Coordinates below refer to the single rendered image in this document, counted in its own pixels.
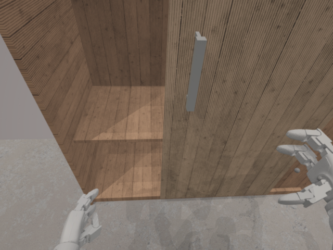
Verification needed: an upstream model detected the handle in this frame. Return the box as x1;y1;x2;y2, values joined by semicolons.
186;32;207;111

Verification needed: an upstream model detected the robot left hand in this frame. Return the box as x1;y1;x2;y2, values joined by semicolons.
59;189;101;248

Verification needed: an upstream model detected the wardrobe door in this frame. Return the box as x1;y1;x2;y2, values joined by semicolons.
273;117;333;188
160;0;333;199

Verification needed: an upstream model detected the robot right hand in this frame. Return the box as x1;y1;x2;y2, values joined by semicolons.
276;128;333;208

